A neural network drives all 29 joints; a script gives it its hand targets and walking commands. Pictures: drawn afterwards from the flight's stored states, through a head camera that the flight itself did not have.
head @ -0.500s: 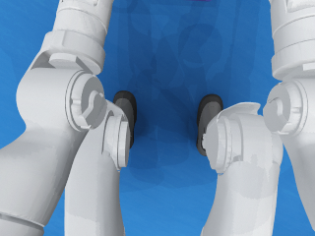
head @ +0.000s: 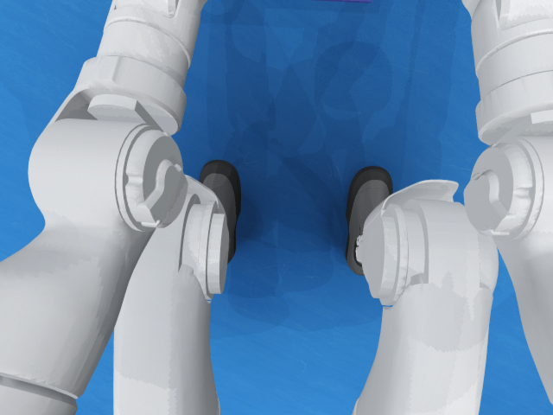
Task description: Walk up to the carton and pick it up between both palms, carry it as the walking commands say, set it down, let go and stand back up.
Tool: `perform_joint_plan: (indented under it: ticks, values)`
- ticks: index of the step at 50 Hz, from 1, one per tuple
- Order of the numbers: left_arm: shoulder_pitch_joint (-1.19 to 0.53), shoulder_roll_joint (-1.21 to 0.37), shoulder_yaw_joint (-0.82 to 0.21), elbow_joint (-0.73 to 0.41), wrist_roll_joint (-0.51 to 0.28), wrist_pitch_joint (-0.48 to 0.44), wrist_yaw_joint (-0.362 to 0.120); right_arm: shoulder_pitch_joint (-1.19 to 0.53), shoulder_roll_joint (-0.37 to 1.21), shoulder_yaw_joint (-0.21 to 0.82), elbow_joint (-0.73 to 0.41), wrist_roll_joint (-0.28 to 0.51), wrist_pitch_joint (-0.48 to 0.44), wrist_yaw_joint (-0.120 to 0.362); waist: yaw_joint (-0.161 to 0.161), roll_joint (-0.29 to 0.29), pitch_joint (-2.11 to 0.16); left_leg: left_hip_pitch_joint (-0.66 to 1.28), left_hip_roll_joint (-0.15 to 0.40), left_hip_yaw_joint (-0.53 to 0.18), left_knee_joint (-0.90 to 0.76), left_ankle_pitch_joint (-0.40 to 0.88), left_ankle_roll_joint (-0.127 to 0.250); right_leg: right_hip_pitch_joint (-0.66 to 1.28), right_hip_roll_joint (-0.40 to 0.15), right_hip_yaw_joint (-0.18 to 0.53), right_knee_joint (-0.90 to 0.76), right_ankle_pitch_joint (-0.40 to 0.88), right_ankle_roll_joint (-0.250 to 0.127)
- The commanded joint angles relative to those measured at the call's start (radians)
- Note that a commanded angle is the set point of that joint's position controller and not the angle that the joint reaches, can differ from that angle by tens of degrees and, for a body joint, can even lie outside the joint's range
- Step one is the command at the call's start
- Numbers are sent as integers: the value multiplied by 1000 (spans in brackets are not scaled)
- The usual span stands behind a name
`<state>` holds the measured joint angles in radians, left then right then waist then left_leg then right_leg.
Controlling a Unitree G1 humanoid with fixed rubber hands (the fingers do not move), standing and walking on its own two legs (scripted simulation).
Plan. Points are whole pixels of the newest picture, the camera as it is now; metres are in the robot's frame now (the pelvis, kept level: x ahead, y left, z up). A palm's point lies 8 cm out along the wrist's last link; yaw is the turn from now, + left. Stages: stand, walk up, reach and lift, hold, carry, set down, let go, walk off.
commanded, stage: set down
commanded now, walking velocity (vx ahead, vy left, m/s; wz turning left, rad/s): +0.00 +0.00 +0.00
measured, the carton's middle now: out of the picture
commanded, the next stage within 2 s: let go in 1.92 s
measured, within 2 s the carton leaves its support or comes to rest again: neither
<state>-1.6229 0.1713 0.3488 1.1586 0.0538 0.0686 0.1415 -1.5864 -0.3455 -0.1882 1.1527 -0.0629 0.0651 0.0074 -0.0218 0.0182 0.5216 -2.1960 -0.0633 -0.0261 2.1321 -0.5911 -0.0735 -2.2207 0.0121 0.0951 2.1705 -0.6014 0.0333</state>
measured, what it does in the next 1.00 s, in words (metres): stands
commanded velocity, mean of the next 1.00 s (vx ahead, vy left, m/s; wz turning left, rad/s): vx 0.00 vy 0.00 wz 0.00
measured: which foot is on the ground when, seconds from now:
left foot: down 0.00-1.00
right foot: down 0.00-1.00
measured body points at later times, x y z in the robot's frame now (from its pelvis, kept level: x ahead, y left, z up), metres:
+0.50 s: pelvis -0.01 +0.00 -0.01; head +0.39 -0.03 +0.19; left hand +0.57 +0.10 -0.22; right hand +0.56 -0.23 -0.22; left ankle +0.11 +0.13 -0.35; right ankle +0.10 -0.14 -0.35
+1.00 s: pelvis -0.01 +0.00 +0.02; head +0.35 -0.03 +0.27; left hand +0.59 +0.11 -0.09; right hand +0.59 -0.23 -0.08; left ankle +0.11 +0.13 -0.35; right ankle +0.10 -0.14 -0.35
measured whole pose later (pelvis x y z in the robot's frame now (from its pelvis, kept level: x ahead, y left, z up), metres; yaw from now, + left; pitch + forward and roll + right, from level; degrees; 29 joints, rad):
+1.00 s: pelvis -0.01 +0.00 +0.02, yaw +0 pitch +27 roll +3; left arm -1.58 0.22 0.24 0.92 -0.01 0.24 0.26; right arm -1.65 -0.45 -0.12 1.05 0.12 0.22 -0.09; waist -0.02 0.00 0.52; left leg -1.98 -0.06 -0.03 2.09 -0.59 -0.08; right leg -2.01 0.01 0.09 2.14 -0.61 0.04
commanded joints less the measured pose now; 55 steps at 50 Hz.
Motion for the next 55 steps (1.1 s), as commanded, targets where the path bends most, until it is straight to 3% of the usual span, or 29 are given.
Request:
perform_joint_plan:
  ticks: [1,2,3,13,15,16,18,19,20,24,27,28,31,32,34,35,36,39,40,42,43,44,45,46,47,49,50,52,55]
  values:
    - [-200,56,-91,-81,-71,-47,27,-310,-206,36,-73,75,-55,-45,-50,20,-1154,606,-61,41,13,518,-11,474,27,-96,-76,486,-22]
    - [-191,103,-76,-96,-79,-52,33,-307,-170,77,-57,107,-49,-40,-12,-36,-1132,540,-58,59,0,426,3,498,25,-96,-79,443,-14]
    - [-207,86,-75,-83,-89,-44,30,-315,-131,65,-57,124,-46,-35,-33,-37,-1104,503,-66,43,-13,445,15,481,35,-110,-69,454,-4]
    - [-219,183,-104,-75,-154,-53,40,-389,-208,146,-50,196,-52,-33,32,-87,-1127,504,-30,68,-3,443,24,505,18,-89,-70,438,3]
    - [-250,169,-114,-91,-176,-61,46,-367,-261,131,12,167,-53,-46,-25,-92,-1173,508,-27,64,21,466,15,532,9,-84,-46,483,-9]
    - [-222,216,-101,-64,-156,-56,48,-370,-254,127,-7,181,-52,-44,12,-102,-1158,551,-25,51,10,484,23,519,9,-87,-53,476,3]
    - [-215,191,-134,-74,-187,-48,40,-394,-293,107,-36,175,-55,-44,-28,-91,-1179,529,-30,54,10,466,16,513,15,-108,-60,466,1]
    - [-267,173,-136,-137,-193,-50,43,-408,-288,121,-69,198,-58,-48,-28,-62,-1271,576,-25,72,8,490,9,555,21,-100,-73,484,-3]
    - [-244,218,-114,-124,-182,-52,47,-401,-218,142,-57,222,-44,-44,29,-68,-1260,588,-27,83,-17,474,21,536,20,-107,-81,457,4]
    - [-261,217,-125,-200,-180,-34,61,-451,-269,132,-121,241,-40,-62,35,-73,-1393,608,-28,105,-41,455,20,643,19,-97,-109,458,-9]
    - [-289,200,-159,-240,-202,4,75,-475,-291,134,-161,243,-16,-78,-27,-88,-1583,721,-30,100,-66,474,23,786,23,-139,-114,500,-8]
    - [-250,207,-136,-173,-191,12,84,-478,-283,149,-156,254,-6,-82,13,-76,-1575,771,-35,107,-71,471,16,733,25,-146,-134,459,1]
    - [-281,221,-142,-304,-201,29,96,-487,-275,161,-204,249,17,-84,19,-100,-1667,749,-37,151,-112,401,19,848,29,-154,-176,404,7]
    - [-275,189,-157,-303,-237,42,96,-435,-297,137,-160,204,29,-97,-39,-117,-1667,776,-43,134,-114,383,20,854,32,-168,-169,385,7]
    - [-238,193,-145,-227,-203,57,97,-434,-249,173,-121,236,45,-93,21,-122,-1603,726,-40,156,-142,332,22,866,23,-161,-195,350,3]
    - [-286,230,-135,-325,-195,61,100,-449,-273,139,-185,229,48,-106,26,-75,-1644,799,-36,158,-154,330,23,859,31,-157,-220,330,12]
    - [-276,201,-117,-368,-201,67,111,-464,-290,126,-285,223,47,-110,12,-101,-1721,821,-45,156,-155,391,25,877,48,-167,-221,385,14]
    - [-231,166,-144,-241,-192,99,116,-430,-243,141,-176,228,78,-98,-3,-116,-1634,761,-41,168,-185,313,18,855,41,-172,-262,320,1]
    - [-262,205,-114,-372,-189,91,113,-437,-244,153,-252,238,79,-97,16,-106,-1730,811,-54,161,-204,320,30,914,41,-173,-258,341,3]
    - [-233,116,-152,-300,-208,122,114,-405,-247,123,-178,236,96,-86,4,-63,-1648,850,-40,152,-230,314,18,837,46,-171,-286,314,-13]
    - [-241,136,-128,-394,-200,115,115,-412,-230,123,-252,228,94,-93,36,-82,-1747,904,-57,144,-245,338,25,890,47,-183,-281,329,-3]
    - [-236,154,-112,-365,-191,134,126,-448,-276,95,-301,200,101,-100,3,-110,-1752,886,-54,150,-251,327,26,890,58,-182,-317,305,4]
    - [-189,178,-88,-412,-178,138,125,-438,-259,105,-361,223,111,-101,43,-113,-1815,902,-63,142,-273,361,38,945,56,-182,-312,365,9]
    - [-204,170,-123,-389,-202,155,131,-362,-277,92,-232,189,132,-105,-16,-93,-1820,950,-61,147,-270,354,20,914,57,-195,-321,349,-5]
    - [-148,130,-141,-376,-186,163,129,-358,-247,101,-228,211,140,-97,26,-53,-1773,920,-62,145,-285,354,27,904,58,-183,-324,359,-8]
    - [-200,115,-141,-417,-203,177,128,-360,-245,102,-247,204,150,-94,-4,-52,-1727,901,-58,157,-315,326,24,905,62,-173,-366,340,-13]
    - [-178,156,-83,-377,-164,173,133,-377,-229,97,-227,200,154,-92,51,-94,-1729,840,-64,159,-323,305,32,942,66,-158,-371,335,-17]
    - [-161,150,-91,-479,-184,179,123,-356,-223,96,-309,195,158,-88,-1,-110,-1881,927,-63,153,-349,388,34,1081,71,-179,-390,454,-3]
    - [-172,106,-115,-426,-196,202,121,-401,-270,62,-308,188,176,-103,16,-97,-1830,878,-53,169,-375,308,26,1049,66,-159,-440,376,-17]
